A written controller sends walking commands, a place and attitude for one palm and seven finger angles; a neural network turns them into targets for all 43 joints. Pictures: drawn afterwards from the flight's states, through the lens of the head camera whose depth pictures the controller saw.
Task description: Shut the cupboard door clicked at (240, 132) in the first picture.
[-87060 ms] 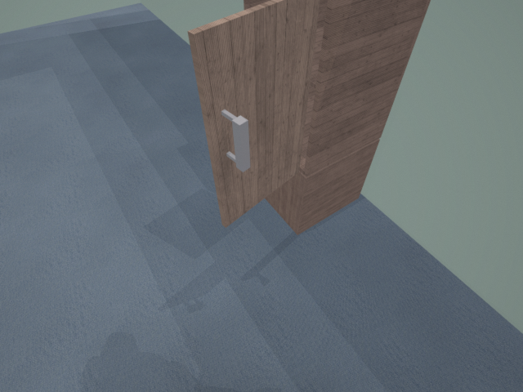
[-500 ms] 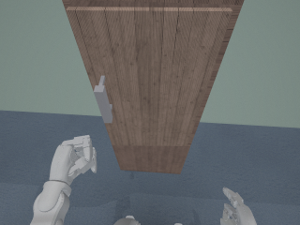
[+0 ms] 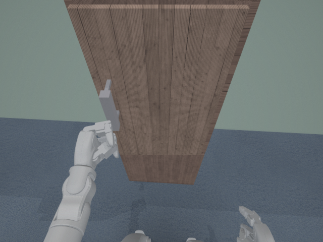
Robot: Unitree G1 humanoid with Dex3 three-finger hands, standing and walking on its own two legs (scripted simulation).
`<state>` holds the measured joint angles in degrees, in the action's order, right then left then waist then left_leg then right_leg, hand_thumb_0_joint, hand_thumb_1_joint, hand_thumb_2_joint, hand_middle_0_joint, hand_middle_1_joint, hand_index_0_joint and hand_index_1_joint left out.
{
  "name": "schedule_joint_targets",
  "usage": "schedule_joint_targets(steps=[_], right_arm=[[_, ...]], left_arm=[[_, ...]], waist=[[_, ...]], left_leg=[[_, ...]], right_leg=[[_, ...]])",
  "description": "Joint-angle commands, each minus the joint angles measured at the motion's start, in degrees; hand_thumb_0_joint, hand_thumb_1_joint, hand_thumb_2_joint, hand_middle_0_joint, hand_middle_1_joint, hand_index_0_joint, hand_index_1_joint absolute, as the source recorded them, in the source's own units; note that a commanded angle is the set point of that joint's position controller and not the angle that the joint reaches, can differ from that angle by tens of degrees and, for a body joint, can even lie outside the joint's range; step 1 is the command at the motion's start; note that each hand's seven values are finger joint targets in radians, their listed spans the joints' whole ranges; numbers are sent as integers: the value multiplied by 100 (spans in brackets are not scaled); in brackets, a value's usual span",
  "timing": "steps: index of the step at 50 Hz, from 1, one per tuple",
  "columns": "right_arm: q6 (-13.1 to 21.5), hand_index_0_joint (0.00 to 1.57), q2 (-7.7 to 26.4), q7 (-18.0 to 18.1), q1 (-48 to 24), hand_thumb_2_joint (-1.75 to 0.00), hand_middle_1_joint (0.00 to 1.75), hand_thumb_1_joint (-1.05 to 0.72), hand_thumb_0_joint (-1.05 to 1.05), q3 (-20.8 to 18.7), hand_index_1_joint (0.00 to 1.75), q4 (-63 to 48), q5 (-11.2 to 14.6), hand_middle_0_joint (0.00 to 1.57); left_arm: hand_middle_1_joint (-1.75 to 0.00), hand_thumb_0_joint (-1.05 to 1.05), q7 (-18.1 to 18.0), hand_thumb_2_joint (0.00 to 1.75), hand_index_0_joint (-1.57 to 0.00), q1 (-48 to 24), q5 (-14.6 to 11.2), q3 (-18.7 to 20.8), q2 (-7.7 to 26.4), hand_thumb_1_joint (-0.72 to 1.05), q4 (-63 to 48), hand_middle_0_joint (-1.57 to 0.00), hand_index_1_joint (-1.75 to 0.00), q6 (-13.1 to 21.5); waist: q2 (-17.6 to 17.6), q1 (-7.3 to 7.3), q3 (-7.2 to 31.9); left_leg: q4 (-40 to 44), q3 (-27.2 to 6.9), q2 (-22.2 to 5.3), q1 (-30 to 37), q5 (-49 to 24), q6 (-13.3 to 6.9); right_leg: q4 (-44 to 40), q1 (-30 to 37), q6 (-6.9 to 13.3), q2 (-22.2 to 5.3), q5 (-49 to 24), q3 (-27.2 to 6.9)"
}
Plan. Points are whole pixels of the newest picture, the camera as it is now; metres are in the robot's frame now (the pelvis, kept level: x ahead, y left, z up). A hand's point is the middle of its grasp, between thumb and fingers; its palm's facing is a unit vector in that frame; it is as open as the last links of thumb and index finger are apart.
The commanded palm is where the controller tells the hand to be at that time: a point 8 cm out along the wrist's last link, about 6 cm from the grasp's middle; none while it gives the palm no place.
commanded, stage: bring the fist close to the handle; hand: left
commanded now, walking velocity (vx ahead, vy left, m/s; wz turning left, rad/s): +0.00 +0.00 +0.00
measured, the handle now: (112, 106) +0.46 +0.16 +0.06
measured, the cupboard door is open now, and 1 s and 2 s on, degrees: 4 2 0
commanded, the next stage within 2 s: push the door shut along its arc in 0.50 s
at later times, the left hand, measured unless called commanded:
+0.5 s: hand (117, 145) +0.33 +0.12 +0.06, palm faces +0.02 -1.00 +0.00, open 3.1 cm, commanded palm +0.31 +0.17 +0.07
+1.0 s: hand (120, 126) +0.39 +0.13 +0.06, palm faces -0.08 -1.00 -0.03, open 3.1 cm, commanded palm +0.38 +0.17 +0.07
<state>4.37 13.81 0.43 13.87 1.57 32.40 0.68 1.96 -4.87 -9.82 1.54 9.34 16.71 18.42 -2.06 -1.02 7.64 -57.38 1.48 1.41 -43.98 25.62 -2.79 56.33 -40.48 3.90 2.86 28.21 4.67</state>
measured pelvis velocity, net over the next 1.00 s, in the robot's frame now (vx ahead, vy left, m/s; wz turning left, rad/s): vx -0.01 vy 0.00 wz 0.00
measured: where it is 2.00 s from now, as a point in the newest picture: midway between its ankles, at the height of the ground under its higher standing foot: outside the picture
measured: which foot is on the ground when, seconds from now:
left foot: down 0.00-1.00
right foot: down 0.00-1.00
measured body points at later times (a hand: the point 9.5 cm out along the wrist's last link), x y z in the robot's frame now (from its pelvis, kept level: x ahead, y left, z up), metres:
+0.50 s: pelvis +0.00 +0.00 +0.01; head +0.04 +0.00 +0.45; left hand +0.33 +0.18 +0.06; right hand +0.13 -0.24 -0.10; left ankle +0.03 +0.09 -0.68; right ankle +0.00 -0.08 -0.68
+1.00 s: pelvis -0.01 +0.00 +0.00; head +0.05 +0.00 +0.45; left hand +0.39 +0.18 +0.07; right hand +0.10 -0.25 -0.11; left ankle +0.03 +0.09 -0.68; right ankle +0.00 -0.08 -0.68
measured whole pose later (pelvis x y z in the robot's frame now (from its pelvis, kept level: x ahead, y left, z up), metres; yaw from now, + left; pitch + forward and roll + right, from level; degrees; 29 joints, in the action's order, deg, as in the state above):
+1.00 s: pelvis -0.01 +0.00 +0.00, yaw +0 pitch +14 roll -1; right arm 1.4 14.6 0.2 16.4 0.8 35.8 1.3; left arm 6.3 -24.9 -9.9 4.4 12.0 41.0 22.5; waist -2.1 -2.8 7.3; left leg -56.9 1.6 1.4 -46.1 24.4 -3.1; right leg 55.7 -42.5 3.6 2.8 26.9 4.5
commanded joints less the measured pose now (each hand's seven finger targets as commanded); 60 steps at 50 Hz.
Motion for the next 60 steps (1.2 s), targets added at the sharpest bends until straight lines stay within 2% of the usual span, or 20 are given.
schedule_joint_targets(steps=[1,5,8,15,18,22,25,28,29,31,32,33,39,41,43,44,47,55,58,60], right_arm=[[179,20,749,38,-61,-90,30,-90,0,-308,30,-791,74,20],[160,20,707,49,-113,-90,30,-90,0,-302,30,-722,32,20],[128,20,687,-9,-100,-90,30,-90,0,-310,30,-724,-9,20],[-31,20,731,-103,12,-90,30,-90,0,-366,30,-795,34,20],[-55,20,756,-38,-2,-90,30,-90,0,-357,30,-763,56,20],[22,20,745,11,-95,-90,30,-90,0,-345,30,-700,39,20],[69,20,731,-13,-121,-90,30,-90,0,-355,30,-616,4,20],[44,20,739,-44,-124,-90,30,-90,0,-342,30,-624,11,20],[26,20,744,-47,-86,-90,30,-90,0,-343,30,-605,14,20],[-29,20,765,-38,-92,-90,30,-90,0,-341,30,-653,26,20],[-66,20,796,-14,-41,-90,30,-90,0,-339,30,-654,43,20],[-81,20,771,1,-92,-90,30,-90,0,-319,30,-657,49,20],[-51,20,735,72,-60,-90,30,-90,0,-287,30,-499,47,20],[-21,20,747,62,-15,-90,30,-90,0,-302,30,-451,51,20],[-24,20,782,40,111,-90,30,-90,0,-318,30,-367,60,20],[-24,20,788,20,186,-90,30,-90,0,-333,30,-361,68,20],[-51,20,867,0,382,-90,30,-90,0,-387,30,-353,99,20],[-15,20,924,17,613,-90,30,-90,0,-430,30,-113,96,20],[-10,20,965,14,724,-90,30,-90,0,-459,30,-9,85,20],[-28,20,967,22,738,-90,30,-90,0,-445,30,47,101,20]], left_arm=[[-150,0,27,90,-130,-1653,-6,82,362,90,-819,-130,-150,165],[-150,0,-235,90,-130,-2250,-32,382,505,90,-778,-130,-150,396],[-150,0,-361,90,-130,-1826,78,506,579,90,-684,-130,-150,597],[-150,0,-128,90,-130,-1483,99,90,241,90,-537,-130,-150,519],[-150,0,-104,90,-130,-1730,-11,264,411,90,-523,-130,-150,519],[-150,0,-208,90,-130,-2369,47,153,418,90,-862,-130,-150,807],[-150,0,-295,90,-130,-2302,135,185,413,90,-702,-130,-150,945],[-150,0,-279,90,-130,-2188,190,-8,249,90,-376,-130,-150,829],[-150,0,-275,90,-130,-2228,173,6,229,90,-206,-130,-150,747],[-150,0,-240,90,-130,-2131,159,99,335,90,-24,-130,-150,601],[-150,0,-224,90,-130,-2193,141,319,582,90,77,-130,-150,542],[-150,0,-193,90,-130,-2575,160,208,532,90,20,-130,-150,537],[-150,0,-53,90,-130,-3616,37,551,845,90,298,-130,-150,826],[-150,0,74,90,-130,-3644,26,600,895,90,592,-130,-150,916],[-150,0,242,90,-130,-3787,61,469,831,90,930,-130,-150,891],[-150,0,345,90,-130,-3817,70,266,631,90,1082,-130,-150,844],[-150,0,544,90,-130,-3965,-6,335,683,90,1392,-130,-150,691],[-150,0,620,90,-130,-5445,29,223,672,90,1788,-130,-150,900],[-150,0,697,90,-130,-5960,112,310,899,90,1965,-130,-150,1039],[-150,0,784,90,-130,-6163,106,191,790,90,2355,-130,-150,1035]], waist=[[316,-127,1364],[460,-95,1566],[190,60,1734],[223,-33,1515],[622,-90,1313],[272,-185,1336],[88,-124,1532],[-18,-154,1487],[172,-171,1448],[305,-151,1368],[474,-132,1365],[430,-208,1357],[293,-270,1505],[193,-241,1578],[30,-333,1651],[25,-368,1682],[197,-410,1770],[215,-688,1799],[5,-737,1957],[52,-842,1742]], left_leg=[[776,-407,-112,1113,-1278,80],[745,-374,-103,1065,-1277,79],[745,-328,-94,1166,-1560,90],[857,-301,-114,1277,-1653,86],[894,-322,-110,1078,-1348,63],[855,-355,-116,1228,-1122,53],[825,-418,-122,1352,-1165,85],[863,-417,-120,1353,-1050,95],[872,-433,-112,1285,-996,89],[908,-372,-98,1137,-926,77],[908,-375,-94,1042,-922,66],[910,-350,-89,1044,-929,54],[767,-333,-86,964,-965,59],[720,-339,-86,925,-963,76],[686,-371,-94,1048,-1126,79],[677,-391,-93,1102,-1181,84],[691,-448,-106,1148,-1313,82],[632,-565,-134,1336,-1178,71],[558,-605,-129,1392,-1185,69],[591,-627,-136,1324,-897,64]], right_leg=[[-1009,613,-277,-200,-1741,-568],[-988,748,-288,-216,-1752,-625],[-874,864,-252,-207,-2101,-606],[-977,822,-272,-177,-2266,-555],[-1127,861,-312,-199,-1962,-628],[-1094,585,-265,-186,-1540,-616],[-965,454,-220,-170,-1503,-548],[-983,329,-231,-165,-1378,-508],[-1011,356,-241,-163,-1339,-503],[-1114,489,-270,-180,-1305,-580],[-1150,593,-276,-180,-1299,-619],[-1158,598,-289,-207,-1349,-651],[-1086,627,-291,-214,-1471,-749],[-1038,595,-275,-202,-1470,-768],[-956,446,-263,-185,-1671,-697],[-931,385,-265,-177,-1742,-669],[-919,360,-267,-147,-1850,-602],[-880,-175,-254,-119,-1537,-519],[-808,-323,-239,-121,-1487,-537],[-882,-530,-238,-115,-1179,-520]])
